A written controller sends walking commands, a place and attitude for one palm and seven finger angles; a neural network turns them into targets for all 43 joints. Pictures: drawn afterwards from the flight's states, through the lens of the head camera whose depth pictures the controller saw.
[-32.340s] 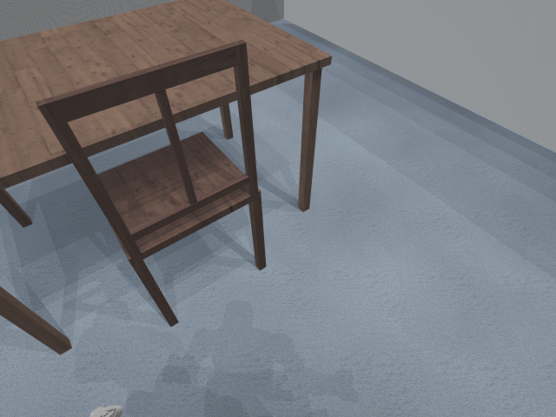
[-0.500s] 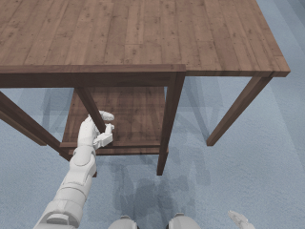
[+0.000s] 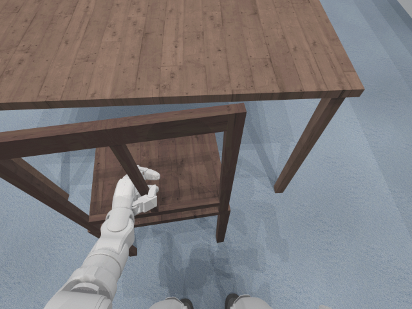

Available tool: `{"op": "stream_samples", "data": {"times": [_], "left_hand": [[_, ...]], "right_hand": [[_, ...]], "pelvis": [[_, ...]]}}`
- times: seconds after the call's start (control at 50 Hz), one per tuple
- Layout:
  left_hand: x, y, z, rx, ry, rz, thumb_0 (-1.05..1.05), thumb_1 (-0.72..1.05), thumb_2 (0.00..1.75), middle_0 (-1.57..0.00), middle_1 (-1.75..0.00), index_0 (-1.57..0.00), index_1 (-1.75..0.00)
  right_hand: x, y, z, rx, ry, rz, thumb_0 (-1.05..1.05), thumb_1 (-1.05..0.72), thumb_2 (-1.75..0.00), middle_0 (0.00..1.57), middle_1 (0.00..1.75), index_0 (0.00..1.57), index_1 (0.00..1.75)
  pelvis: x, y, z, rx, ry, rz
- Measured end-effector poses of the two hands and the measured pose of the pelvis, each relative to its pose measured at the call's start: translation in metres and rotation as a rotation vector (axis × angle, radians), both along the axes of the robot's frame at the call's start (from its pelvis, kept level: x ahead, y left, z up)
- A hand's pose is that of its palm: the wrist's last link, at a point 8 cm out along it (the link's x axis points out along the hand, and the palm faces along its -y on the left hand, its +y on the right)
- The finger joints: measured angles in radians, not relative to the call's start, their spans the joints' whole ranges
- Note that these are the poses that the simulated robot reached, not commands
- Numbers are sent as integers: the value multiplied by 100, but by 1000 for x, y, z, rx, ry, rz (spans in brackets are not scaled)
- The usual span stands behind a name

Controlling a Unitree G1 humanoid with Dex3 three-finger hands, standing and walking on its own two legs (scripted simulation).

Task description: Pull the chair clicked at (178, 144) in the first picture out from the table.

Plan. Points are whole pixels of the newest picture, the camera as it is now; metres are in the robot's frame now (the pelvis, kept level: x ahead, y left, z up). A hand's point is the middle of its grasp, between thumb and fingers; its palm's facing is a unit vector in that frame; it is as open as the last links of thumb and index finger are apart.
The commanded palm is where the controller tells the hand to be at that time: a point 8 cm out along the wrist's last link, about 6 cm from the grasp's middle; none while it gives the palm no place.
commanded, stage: step backward, pulling the chair out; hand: left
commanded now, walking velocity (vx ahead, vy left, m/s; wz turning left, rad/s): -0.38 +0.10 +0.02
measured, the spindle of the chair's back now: (140, 184) +0.37 +0.14 -0.04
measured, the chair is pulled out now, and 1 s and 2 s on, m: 0.11 0.20 0.27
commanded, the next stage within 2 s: none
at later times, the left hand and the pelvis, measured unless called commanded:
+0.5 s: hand (149, 234) +0.27 +0.12 -0.07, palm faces -0.02 -0.99 -0.17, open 5.2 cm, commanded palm +0.27 +0.17 -0.06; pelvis -0.06 +0.01 -0.01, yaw +0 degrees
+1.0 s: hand (146, 240) +0.26 +0.12 -0.07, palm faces -0.07 -0.98 -0.18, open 5.2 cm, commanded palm +0.24 +0.18 -0.07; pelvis -0.10 +0.02 -0.01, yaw +0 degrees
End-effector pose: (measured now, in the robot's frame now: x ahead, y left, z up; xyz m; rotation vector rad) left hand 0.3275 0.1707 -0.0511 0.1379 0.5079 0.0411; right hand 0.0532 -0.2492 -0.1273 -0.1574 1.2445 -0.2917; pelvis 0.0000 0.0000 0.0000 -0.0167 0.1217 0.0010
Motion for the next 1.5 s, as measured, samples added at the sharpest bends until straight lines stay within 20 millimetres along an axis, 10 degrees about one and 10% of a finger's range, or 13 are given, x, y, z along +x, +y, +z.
{"op": "stream_samples", "data": {"times": [0.22, 0.44, 1.5], "left_hand": [[-40, -7, 1, -4, 21, -28, 4, 74, 78, -31, -114, -50, -145], [-74, 0, 1, 13, 11, -41, 4, 72, 81, -33, -116, -50, -145], [-135, 8, 1, 65, -31, -46, 3, 68, 81, -35, -125, -50, -145]], "right_hand": [[-9, -23, 17, -95, -112, 15, 1, -90, -90, 20, 30, 21, 30], [-25, -1, 9, -59, -168, 55, 1, -90, -90, 20, 30, 21, 30], [-116, -2, -6, -52, -129, 33, 1, -90, -90, 20, 30, 21, 30]], "pelvis": [[-35, 4, 1, 8, -43, 10], [-56, 10, -3, 17, -76, 2], [-125, 8, -16, 73, -112, -2]]}}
